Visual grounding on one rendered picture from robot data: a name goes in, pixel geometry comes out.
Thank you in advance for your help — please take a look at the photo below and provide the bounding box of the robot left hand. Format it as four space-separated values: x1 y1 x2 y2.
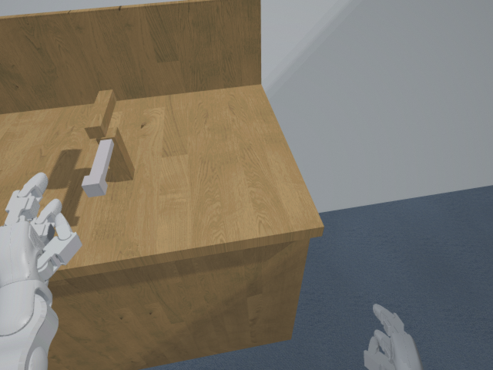
0 173 82 288

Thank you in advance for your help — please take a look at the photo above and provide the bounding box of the robot left forearm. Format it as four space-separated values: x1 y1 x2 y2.
0 280 59 370

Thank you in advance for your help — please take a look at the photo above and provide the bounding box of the tap lever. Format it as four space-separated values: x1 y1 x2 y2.
82 139 114 197

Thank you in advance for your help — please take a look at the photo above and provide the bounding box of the robot right hand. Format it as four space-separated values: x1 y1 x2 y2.
364 304 424 370

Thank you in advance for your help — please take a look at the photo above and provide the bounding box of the counter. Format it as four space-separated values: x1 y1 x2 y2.
0 0 324 370

